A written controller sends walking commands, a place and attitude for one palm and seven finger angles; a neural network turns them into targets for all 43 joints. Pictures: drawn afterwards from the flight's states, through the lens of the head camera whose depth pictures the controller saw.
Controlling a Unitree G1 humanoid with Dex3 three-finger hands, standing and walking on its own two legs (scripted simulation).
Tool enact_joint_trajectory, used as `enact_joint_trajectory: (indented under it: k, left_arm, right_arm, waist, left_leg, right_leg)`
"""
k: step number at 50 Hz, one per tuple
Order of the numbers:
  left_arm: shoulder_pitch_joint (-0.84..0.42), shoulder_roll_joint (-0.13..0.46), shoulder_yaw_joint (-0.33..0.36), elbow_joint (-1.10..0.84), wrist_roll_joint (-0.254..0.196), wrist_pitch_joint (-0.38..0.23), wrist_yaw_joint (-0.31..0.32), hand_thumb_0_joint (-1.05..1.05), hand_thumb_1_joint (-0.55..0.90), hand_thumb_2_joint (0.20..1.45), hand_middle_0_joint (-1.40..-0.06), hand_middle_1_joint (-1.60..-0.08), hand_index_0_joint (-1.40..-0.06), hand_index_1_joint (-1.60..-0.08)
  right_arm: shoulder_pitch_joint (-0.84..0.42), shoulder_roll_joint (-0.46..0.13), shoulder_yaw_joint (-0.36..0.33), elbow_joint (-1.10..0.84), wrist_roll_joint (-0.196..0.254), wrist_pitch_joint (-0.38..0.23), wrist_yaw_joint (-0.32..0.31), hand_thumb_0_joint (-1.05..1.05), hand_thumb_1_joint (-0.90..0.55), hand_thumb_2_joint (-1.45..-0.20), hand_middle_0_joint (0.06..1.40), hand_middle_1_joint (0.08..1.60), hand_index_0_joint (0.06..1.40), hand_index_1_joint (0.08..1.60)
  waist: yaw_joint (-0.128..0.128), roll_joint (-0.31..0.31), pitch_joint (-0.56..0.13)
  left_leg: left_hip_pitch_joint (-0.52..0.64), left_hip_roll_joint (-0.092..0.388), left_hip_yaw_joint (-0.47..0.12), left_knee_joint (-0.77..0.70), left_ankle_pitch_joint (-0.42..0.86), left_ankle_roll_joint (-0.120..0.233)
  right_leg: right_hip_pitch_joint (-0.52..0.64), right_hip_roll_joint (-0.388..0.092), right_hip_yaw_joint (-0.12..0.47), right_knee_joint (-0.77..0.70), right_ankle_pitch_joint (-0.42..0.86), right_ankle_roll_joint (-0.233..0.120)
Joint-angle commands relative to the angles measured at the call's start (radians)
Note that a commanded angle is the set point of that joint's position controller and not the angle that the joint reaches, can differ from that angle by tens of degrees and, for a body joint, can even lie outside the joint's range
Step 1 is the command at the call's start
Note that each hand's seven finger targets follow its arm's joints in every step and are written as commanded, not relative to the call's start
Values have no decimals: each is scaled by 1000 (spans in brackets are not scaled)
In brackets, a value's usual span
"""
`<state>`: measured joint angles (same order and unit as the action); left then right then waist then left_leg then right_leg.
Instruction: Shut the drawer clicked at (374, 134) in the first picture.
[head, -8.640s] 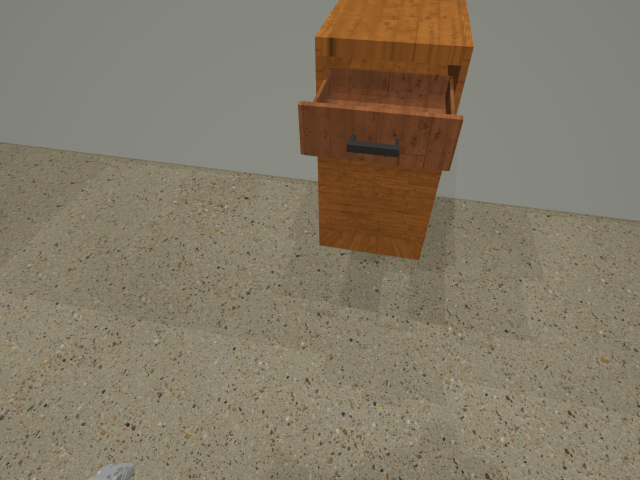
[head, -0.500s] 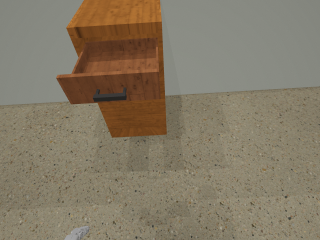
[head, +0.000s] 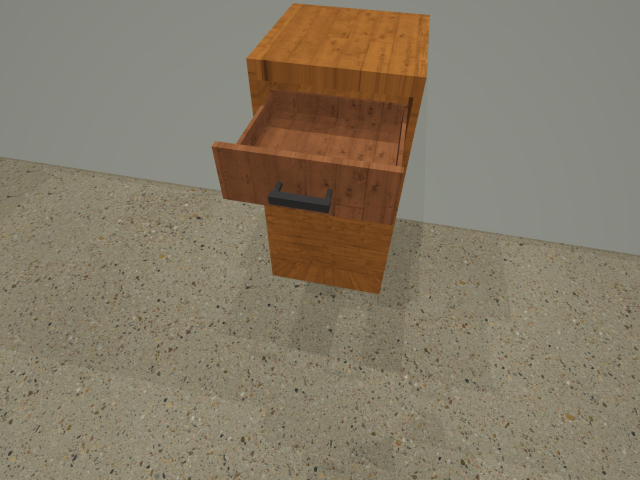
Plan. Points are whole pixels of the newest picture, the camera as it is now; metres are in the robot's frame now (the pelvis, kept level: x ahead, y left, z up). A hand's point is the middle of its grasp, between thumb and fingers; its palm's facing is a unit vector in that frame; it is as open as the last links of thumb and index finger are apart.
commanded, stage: take the last steps up to it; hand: left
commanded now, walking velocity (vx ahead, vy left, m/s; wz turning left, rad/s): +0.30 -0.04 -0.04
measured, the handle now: (301, 195) +0.64 +0.13 -0.04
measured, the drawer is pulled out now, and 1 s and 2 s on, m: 0.30 0.30 0.30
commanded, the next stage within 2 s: come to a stop and stand still in 0.88 s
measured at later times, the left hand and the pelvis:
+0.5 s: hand (245, 400) +0.27 +0.16 -0.17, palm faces -0.06 -0.98 -0.20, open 7.4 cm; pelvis +0.15 -0.02 -0.02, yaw -3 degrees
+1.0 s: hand (258, 424) +0.24 +0.14 -0.20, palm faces +0.11 -0.99 -0.12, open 7.3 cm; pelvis +0.28 -0.02 -0.01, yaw +0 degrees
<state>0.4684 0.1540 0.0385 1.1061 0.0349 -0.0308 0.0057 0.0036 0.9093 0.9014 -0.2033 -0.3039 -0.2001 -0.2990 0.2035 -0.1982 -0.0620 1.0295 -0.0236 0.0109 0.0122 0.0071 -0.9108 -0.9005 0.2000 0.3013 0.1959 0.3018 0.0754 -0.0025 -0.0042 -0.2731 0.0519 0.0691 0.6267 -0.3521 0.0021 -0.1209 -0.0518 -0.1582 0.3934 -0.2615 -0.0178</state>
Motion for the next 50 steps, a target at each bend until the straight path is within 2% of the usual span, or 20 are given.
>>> enact_joint_trajectory:
  k: [1, 2, 3, 4, 6, 10, 15, 21, 24, 25, 26, 27, 28, 30, 34, 37, 43, 47, 49, 50]
  left_arm:
    - [-35, 89, 15, -39, -21, -10, 1, 0, 900, 900, -200, -300, -200, -300]
    - [-59, 38, 3, -64, -23, -9, -4, 0, 900, 900, -200, -300, -200, -300]
    - [-112, 62, 5, -97, -11, -7, -1, 0, 900, 900, -200, -300, -200, -300]
    - [-135, 72, 13, -109, -7, -5, -3, 0, 900, 900, -200, -300, -200, -300]
    - [-147, 71, 21, -72, -2, 5, -13, 0, 900, 900, -200, -300, -200, -300]
    - [-95, 38, 24, -53, -5, 9, -24, 0, 900, 900, -200, -300, -200, -300]
    - [-221, 45, 26, -110, -12, 18, -27, 0, 900, 900, -200, -300, -200, -300]
    - [-342, 53, 28, -157, -20, 6, -30, 0, 900, 900, -200, -300, -200, -300]
    - [-93, 108, 46, -77, -14, -16, -23, 0, 900, 900, -200, -300, -200, -300]
    - [42, 180, 65, -37, -6, -31, -15, 0, 900, 900, -200, -300, -200, -300]
    - [120, 289, 88, -20, -11, -36, -4, 0, 900, 900, -200, -300, -200, -300]
    - [90, 298, 84, -28, -31, -30, -1, 0, 900, 900, -200, -300, -200, -300]
    - [-11, 262, 75, -56, -32, -20, 5, 0, 900, 900, -200, -300, -200, -300]
    - [-157, 179, 47, -90, -28, -28, 7, 0, 900, 900, -200, -300, -200, -300]
    - [-212, 104, 19, -96, -17, -35, 16, 0, 900, 900, -200, -300, -200, -300]
    - [-196, 100, 23, -89, -14, -37, 16, 0, 900, 900, -200, -300, -200, -300]
    - [-116, 133, 30, -46, -8, -36, 14, 0, 900, 900, -200, -300, -200, -300]
    - [-111, 103, 22, -23, -21, -20, 11, 0, 900, 900, -200, -300, -200, -300]
    - [-101, 23, 6, -42, -24, -9, 7, 0, 900, 900, -200, -300, -200, -300]
    - [-135, 27, 2, -53, -21, -6, 9, 0, 900, 900, -200, -300, -200, -300]
  right_arm:
    - [171, -82, -4, 10, 7, -57, -21, 0, -900, -900, 200, 300, 200, 300]
    - [271, -174, -27, 33, -2, -58, -29, 0, -900, -900, 200, 300, 200, 300]
    - [316, -216, -37, 34, 2, -49, -33, 0, -900, -900, 200, 300, 200, 300]
    - [265, -206, -31, 16, -1, -46, -35, 0, -900, -900, 200, 300, 200, 300]
    - [181, -99, 0, 12, 1, -57, -42, 0, -900, -900, 200, 300, 200, 300]
    - [178, -54, 7, 4, 7, -91, -46, 0, -900, -900, 200, 300, 200, 300]
    - [219, -72, 3, 31, 5, -97, -50, 0, -900, -900, 200, 300, 200, 300]
    - [257, -95, -5, 69, -9, -83, -49, 0, -900, -900, 200, 300, 200, 300]
    - [241, -110, -6, 76, 0, -80, -44, 0, -900, -900, 200, 300, 200, 300]
    - [254, -84, -4, 71, 12, -82, -34, 0, -900, -900, 200, 300, 200, 300]
    - [320, -15, 6, 48, 23, -84, -32, 0, -900, -900, 200, 300, 200, 300]
    - [258, -43, 4, 32, 26, -75, -36, 0, -900, -900, 200, 300, 200, 300]
    - [233, -27, -4, 22, 25, -70, -36, 0, -900, -900, 200, 300, 200, 300]
    - [175, -12, -1, 31, 8, -55, -26, 0, -900, -900, 200, 300, 200, 300]
    - [250, 27, 4, 57, -5, -18, -20, 0, -900, -900, 200, 300, 200, 300]
    - [208, 34, 2, 36, -5, -8, -13, 0, -900, -900, 200, 300, 200, 300]
    - [59, 33, 6, -12, 4, -38, -4, 0, -900, -900, 200, 300, 200, 300]
    - [128, 11, 14, 23, 5, -63, -16, 0, -900, -900, 200, 300, 200, 300]
    - [231, -107, -5, 39, -3, -67, -29, 0, -900, -900, 200, 300, 200, 300]
    - [221, -116, -2, 40, -5, -53, -37, 0, -900, -900, 200, 300, 200, 300]
  waist:
    - [-130, 68, 35]
    - [-172, 300, 31]
    - [-183, 251, 72]
    - [-168, 187, 118]
    - [-123, 163, 225]
    - [-72, 88, 169]
    - [-76, 113, 177]
    - [-98, 156, 181]
    - [21, 62, 31]
    - [75, -59, -75]
    - [62, -326, -211]
    - [58, -216, -184]
    - [20, -67, -76]
    - [-33, -104, 63]
    - [-114, -93, 69]
    - [-112, -110, 80]
    - [-49, -79, 68]
    - [-84, -28, 39]
    - [-114, 278, 42]
    - [-114, 270, 81]
  left_leg:
    - [385, 63, -79, -265, 11, 36]
    - [438, 294, -395, -402, -164, 120]
    - [380, 391, -511, -475, -230, 180]
    - [295, 395, -492, -501, -291, 199]
    - [156, 297, -339, -518, -149, 157]
    - [173, 218, -146, -484, 264, 152]
    - [232, 232, -89, -453, 454, 172]
    - [212, 237, -49, -363, 579, 139]
    - [150, 169, 8, -47, 696, 85]
    - [-5, 104, 44, 207, 485, 50]
    - [-212, -49, 56, 541, -179, 6]
    - [-249, -18, -74, 697, -234, 29]
    - [-274, 22, -70, 744, -163, 37]
    - [-261, 81, -94, 721, -21, 28]
    - [-161, 83, -52, 547, 60, -5]
    - [-155, 84, -24, 400, 92, -24]
    - [-108, 52, 3, 71, 50, -26]
    - [154, 17, 25, -174, 158, -29]
    - [248, 270, -290, -340, 182, 82]
    - [176, 348, -375, -413, 230, 154]
  right_leg:
    - [-354, -101, 132, 71, -191, -45]
    - [-514, 1, 13, 338, -254, 4]
    - [-572, -1, 62, 511, -303, -1]
    - [-588, -38, 100, 599, -273, -9]
    - [-574, -73, 134, 690, -122, 0]
    - [-536, -73, 117, 708, 29, 31]
    - [-580, -89, 104, 569, 74, 41]
    - [-373, -32, 39, 294, 53, -1]
    - [0, 36, 2, 165, 117, -27]
    - [228, -96, 153, 120, 119, -69]
    - [388, -385, 577, -16, 235, -175]
    - [300, -420, 626, -98, 205, -211]
    - [184, -412, 559, -134, 66, -225]
    - [-99, -330, 439, -179, -60, -160]
    - [-264, -239, 206, -223, 23, -122]
    - [-269, -223, 179, -255, -22, -131]
    - [-131, -251, 231, -214, -14, -159]
    - [-208, -171, 159, -67, -58, -89]
    - [-362, -10, 11, 239, -186, 5]
    - [-368, 8, 33, 372, -282, 17]
